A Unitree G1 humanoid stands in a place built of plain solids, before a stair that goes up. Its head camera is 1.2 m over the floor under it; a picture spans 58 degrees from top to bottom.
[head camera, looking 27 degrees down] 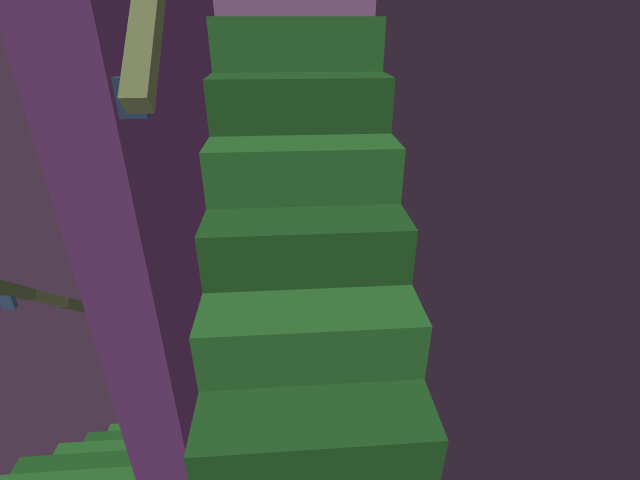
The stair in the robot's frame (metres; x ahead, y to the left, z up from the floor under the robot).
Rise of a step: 0.20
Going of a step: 0.22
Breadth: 0.70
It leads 4 degrees to the left of straight ahead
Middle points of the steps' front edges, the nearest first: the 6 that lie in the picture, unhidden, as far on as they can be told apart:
0.76 0.00 0.20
0.98 0.02 0.40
1.21 0.04 0.61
1.43 0.05 0.81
1.65 0.07 1.01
1.88 0.09 1.21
